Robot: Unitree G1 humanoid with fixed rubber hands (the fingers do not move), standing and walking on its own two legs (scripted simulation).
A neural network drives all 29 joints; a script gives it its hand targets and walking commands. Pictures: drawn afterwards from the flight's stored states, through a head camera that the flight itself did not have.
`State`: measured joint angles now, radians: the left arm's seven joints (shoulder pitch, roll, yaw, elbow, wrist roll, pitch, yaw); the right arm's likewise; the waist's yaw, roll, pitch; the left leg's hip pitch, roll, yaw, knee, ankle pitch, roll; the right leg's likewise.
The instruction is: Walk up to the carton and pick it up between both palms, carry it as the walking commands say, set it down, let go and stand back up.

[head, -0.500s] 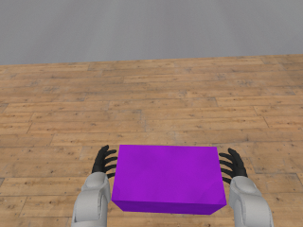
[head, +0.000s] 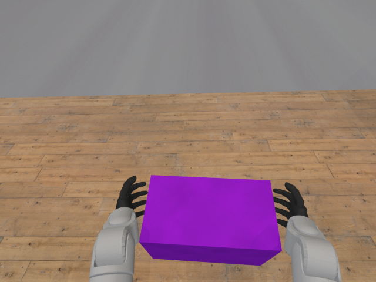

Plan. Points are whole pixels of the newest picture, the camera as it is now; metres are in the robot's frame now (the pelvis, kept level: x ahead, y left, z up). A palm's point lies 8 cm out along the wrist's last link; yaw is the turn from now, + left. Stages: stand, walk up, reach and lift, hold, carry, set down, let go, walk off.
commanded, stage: carry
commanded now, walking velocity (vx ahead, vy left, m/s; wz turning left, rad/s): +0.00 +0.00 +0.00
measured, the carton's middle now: (207, 222) +0.30 +0.00 -0.05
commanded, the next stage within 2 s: none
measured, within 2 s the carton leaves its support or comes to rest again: neither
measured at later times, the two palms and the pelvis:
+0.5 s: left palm (108, 233) +0.22 +0.19 +0.05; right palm (289, 237) +0.23 -0.15 +0.04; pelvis -0.04 +0.02 +0.00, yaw +1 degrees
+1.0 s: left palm (98, 239) +0.21 +0.21 +0.04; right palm (280, 243) +0.22 -0.14 +0.04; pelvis -0.05 +0.03 +0.00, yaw +1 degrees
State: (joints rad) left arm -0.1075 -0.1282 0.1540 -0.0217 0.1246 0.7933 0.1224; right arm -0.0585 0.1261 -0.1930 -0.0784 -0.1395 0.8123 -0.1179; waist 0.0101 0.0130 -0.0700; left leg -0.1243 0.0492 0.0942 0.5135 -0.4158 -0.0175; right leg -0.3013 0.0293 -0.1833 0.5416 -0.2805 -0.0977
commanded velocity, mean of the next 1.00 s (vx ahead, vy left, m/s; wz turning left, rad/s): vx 0.00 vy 0.00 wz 0.00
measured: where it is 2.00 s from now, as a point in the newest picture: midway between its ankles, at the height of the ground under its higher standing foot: outside the picture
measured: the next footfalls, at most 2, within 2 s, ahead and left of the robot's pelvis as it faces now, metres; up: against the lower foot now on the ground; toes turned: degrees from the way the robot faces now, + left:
none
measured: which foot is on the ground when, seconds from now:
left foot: down 0.00-1.00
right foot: down 0.00-1.00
